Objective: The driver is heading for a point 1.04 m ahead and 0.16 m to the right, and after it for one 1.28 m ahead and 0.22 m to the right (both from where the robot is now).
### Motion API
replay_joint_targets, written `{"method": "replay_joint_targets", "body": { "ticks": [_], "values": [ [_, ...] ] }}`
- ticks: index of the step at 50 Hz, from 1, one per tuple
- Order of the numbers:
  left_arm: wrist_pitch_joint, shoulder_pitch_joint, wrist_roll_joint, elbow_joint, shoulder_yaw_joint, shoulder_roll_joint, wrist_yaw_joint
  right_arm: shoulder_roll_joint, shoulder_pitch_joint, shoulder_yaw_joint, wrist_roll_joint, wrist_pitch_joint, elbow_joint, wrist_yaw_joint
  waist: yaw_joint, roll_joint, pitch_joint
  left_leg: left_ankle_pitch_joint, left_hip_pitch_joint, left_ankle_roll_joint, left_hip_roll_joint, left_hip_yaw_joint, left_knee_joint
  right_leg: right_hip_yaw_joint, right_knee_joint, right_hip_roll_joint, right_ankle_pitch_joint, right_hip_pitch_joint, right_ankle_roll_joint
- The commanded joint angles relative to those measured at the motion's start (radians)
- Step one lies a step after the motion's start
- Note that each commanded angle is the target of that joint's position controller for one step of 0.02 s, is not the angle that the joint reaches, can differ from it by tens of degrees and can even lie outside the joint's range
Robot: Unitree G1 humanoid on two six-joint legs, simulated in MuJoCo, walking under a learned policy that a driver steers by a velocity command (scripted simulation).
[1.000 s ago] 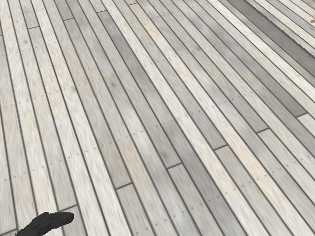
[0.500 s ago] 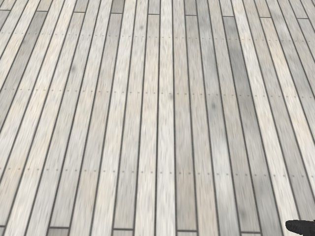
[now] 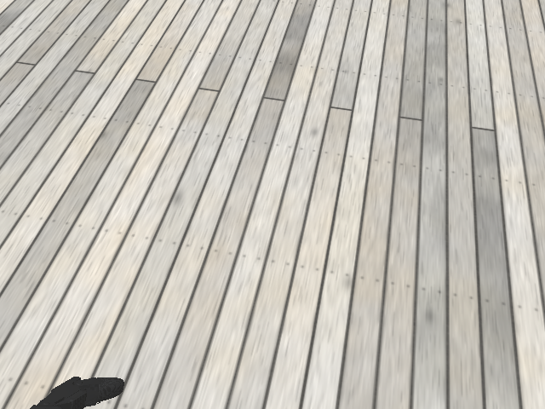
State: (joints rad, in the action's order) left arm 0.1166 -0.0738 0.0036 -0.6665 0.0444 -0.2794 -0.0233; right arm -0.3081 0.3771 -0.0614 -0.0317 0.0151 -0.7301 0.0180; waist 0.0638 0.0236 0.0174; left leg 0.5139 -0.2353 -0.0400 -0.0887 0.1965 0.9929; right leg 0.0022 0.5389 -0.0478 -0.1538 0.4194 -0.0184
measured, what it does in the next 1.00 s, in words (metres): walks ahead: left foot, then right foot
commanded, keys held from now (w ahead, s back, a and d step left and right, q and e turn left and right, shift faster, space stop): w+q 0.02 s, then w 0.44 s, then w+e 0.54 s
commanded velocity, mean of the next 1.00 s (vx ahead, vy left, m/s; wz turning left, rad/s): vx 0.50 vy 0.00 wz -0.04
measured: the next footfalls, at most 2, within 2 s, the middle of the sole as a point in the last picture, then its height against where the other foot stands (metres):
left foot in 0.42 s outside the picture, level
right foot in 0.96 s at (281, 329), level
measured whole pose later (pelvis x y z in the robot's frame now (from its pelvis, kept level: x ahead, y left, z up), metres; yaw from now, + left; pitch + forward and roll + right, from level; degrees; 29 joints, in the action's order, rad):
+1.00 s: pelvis +0.54 +0.06 -0.01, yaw -7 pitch +2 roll +1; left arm 0.04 -0.08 -0.02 -0.67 0.05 -0.28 -0.06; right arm -0.29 0.33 -0.06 0.00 0.04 -0.85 0.03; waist 0.04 -0.01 0.05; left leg 0.46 -0.03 0.01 0.05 -0.18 0.77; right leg -0.06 0.63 -0.04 -0.13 0.51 -0.10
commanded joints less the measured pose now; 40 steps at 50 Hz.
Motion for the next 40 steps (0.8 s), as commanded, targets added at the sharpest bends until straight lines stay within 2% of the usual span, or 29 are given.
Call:
{"method": "replay_joint_targets", "body": {
  "ticks": [1,2,3,5,8,12,14,17,18,19,20,21,22,23,24,25,26,27,29,31,33,36,40],
  "values": [
    [-0.012,-0.176,0.0,0.019,0.045,-0.121,0.01,-0.156,-0.06,-0.032,0.004,0.014,0.103,0.003,-0.127,-0.085,-0.076,-0.112,-0.512,0.036,0.12,-0.04,0.287,0.48,-0.26,0.373,-0.216,-0.508,-0.155],
    [-0.014,-0.159,0.005,0.006,0.039,-0.104,0.01,-0.136,-0.098,-0.032,0.015,0.017,0.115,0.0,-0.116,-0.076,-0.023,-0.156,-0.496,0.038,0.142,-0.042,0.242,0.4,-0.282,0.335,-0.107,-0.422,-0.158],
    [-0.011,-0.155,0.013,-0.004,0.034,-0.096,0.011,-0.109,-0.092,-0.029,0.01,0.017,0.118,-0.007,-0.094,-0.106,-0.012,-0.182,-0.449,0.035,0.163,-0.045,0.212,0.335,-0.306,0.306,-0.046,-0.363,-0.153],
    [-0.002,-0.161,0.005,-0.027,0.033,-0.087,0.007,-0.062,-0.083,-0.019,0.004,0.014,0.113,-0.012,-0.079,-0.128,-0.007,-0.183,-0.417,0.036,0.168,-0.07,0.148,0.253,-0.346,0.281,0.024,-0.32,-0.172],
    [0.003,-0.176,-0.007,-0.061,0.046,-0.131,0.005,-0.03,-0.152,-0.002,0.019,0.017,0.135,-0.017,-0.081,-0.103,0.014,-0.248,-0.45,0.047,0.18,-0.088,-0.011,0.183,-0.388,0.295,0.135,-0.32,-0.206],
    [-0.011,-0.194,-0.021,-0.091,0.05,-0.166,0.008,-0.012,-0.269,0.017,0.022,0.042,0.152,-0.041,-0.115,-0.087,0.024,-0.454,-0.374,0.044,0.178,-0.157,-0.269,0.059,-0.398,0.256,0.213,-0.315,-0.18],
    [-0.019,-0.241,-0.028,-0.115,0.053,-0.184,0.008,-0.016,-0.333,0.018,0.016,0.049,0.167,-0.049,-0.138,-0.091,0.03,-0.494,-0.334,0.04,0.161,-0.182,-0.345,0.044,-0.393,0.265,0.212,-0.331,-0.169],
    [-0.036,-0.28,-0.039,-0.148,0.057,-0.205,0.011,-0.044,-0.379,0.011,0.012,0.051,0.191,-0.057,-0.13,-0.107,0.042,-0.44,-0.313,0.007,0.145,-0.187,-0.42,0.05,-0.361,0.311,0.257,-0.409,-0.15],
    [-0.042,-0.279,-0.041,-0.154,0.059,-0.213,0.013,-0.056,-0.367,0.005,0.014,0.051,0.191,-0.058,-0.112,-0.113,0.034,-0.412,-0.276,-0.009,0.132,-0.197,-0.443,0.044,-0.33,0.319,0.32,-0.429,-0.14],
    [-0.048,-0.266,-0.044,-0.157,0.059,-0.22,0.016,-0.075,-0.31,-0.007,0.019,0.051,0.176,-0.056,-0.067,-0.114,-0.001,-0.412,-0.176,-0.029,0.107,-0.22,-0.479,0.018,-0.255,0.307,0.454,-0.43,-0.122],
    [-0.052,-0.265,-0.043,-0.16,0.053,-0.208,0.019,-0.11,-0.187,-0.028,0.023,0.049,0.135,-0.051,-0.002,-0.1,-0.077,-0.43,0.011,-0.055,0.078,-0.244,-0.507,-0.024,-0.105,0.268,0.573,-0.393,-0.097],
    [-0.051,-0.267,-0.027,-0.15,0.035,-0.173,0.023,-0.164,-0.028,-0.053,0.025,0.043,0.094,-0.04,0.07,-0.069,-0.181,-0.438,0.262,-0.091,0.138,-0.177,-0.483,-0.063,0.115,0.222,0.472,-0.256,-0.058],
    [-0.037,-0.339,-0.002,-0.107,-0.002,-0.066,0.019,-0.273,0.073,-0.073,0.044,0.036,0.084,-0.027,0.051,0.166,-0.32,-0.317,0.611,-0.23,0.407,0.266,-0.523,-0.094,0.513,0.08,-0.001,0.12,0.015],
    [-0.018,-0.337,-0.011,-0.119,0.0,-0.094,0.016,-0.228,0.085,-0.059,0.027,0.036,0.083,-0.031,0.056,0.212,-0.407,-0.196,0.629,-0.296,0.483,0.554,-0.671,0.057,0.687,0.028,-0.426,0.256,0.019],
    [-0.01,-0.276,-0.044,-0.104,0.024,-0.17,0.009,-0.171,0.017,-0.038,0.025,0.043,0.082,-0.035,0.047,0.143,-0.249,-0.147,0.513,-0.251,0.459,0.414,-0.688,0.088,0.748,0.09,-0.381,0.35,0.006],
    [-0.009,-0.218,-0.053,-0.092,0.023,-0.166,0.008,-0.133,-0.041,-0.027,0.026,0.048,0.085,-0.036,0.025,0.104,-0.146,-0.186,0.379,-0.217,0.414,0.265,-0.706,0.067,0.715,0.135,-0.293,0.349,-0.005],
    [-0.014,-0.196,-0.04,-0.095,0.024,-0.153,0.011,-0.101,-0.098,-0.018,0.031,0.054,0.081,-0.04,-0.006,0.063,-0.078,-0.25,0.258,-0.193,0.37,0.168,-0.741,0.059,0.658,0.166,-0.217,0.317,-0.002],
    [-0.026,-0.211,-0.031,-0.103,0.029,-0.146,0.013,-0.073,-0.136,-0.011,0.038,0.064,0.08,-0.043,-0.04,0.081,-0.049,-0.328,0.173,-0.175,0.339,0.095,-0.775,0.072,0.615,0.193,-0.157,0.259,0.003],
    [-0.054,-0.256,-0.032,-0.125,0.024,-0.105,0.014,-0.067,-0.163,-0.014,0.044,0.084,0.065,-0.044,-0.073,0.086,-0.038,-0.42,0.083,-0.176,0.323,-0.001,-0.833,0.082,0.602,0.193,-0.087,0.183,0.02],
    [-0.07,-0.229,-0.033,-0.116,0.025,-0.092,0.019,-0.075,-0.159,-0.02,0.051,0.1,0.041,-0.039,-0.078,0.058,-0.005,-0.495,0.065,-0.176,0.319,-0.083,-0.864,0.107,0.556,0.185,-0.014,0.22,0.036],
    [-0.07,-0.181,-0.029,-0.1,0.027,-0.086,0.02,-0.081,-0.141,-0.023,0.055,0.103,0.017,-0.03,-0.067,0.037,0.017,-0.55,0.091,-0.167,0.314,-0.148,-0.873,0.129,0.462,0.171,0.086,0.271,0.045],
    [-0.06,-0.107,-0.023,-0.078,0.02,-0.067,0.004,-0.098,-0.138,-0.024,0.05,0.101,-0.002,-0.019,-0.045,0.028,0.036,-0.58,0.109,-0.135,0.292,-0.247,-0.887,0.088,0.274,0.152,0.248,0.245,0.038],
    [-0.057,0.025,-0.022,-0.02,0.003,-0.04,-0.021,-0.126,-0.065,-0.032,0.038,0.085,-0.05,-0.009,0.012,-0.004,0.082,-0.623,0.22,-0.122,0.329,-0.305,-0.878,0.028,0.125,0.14,0.273,0.275,0.01]
  ]
}}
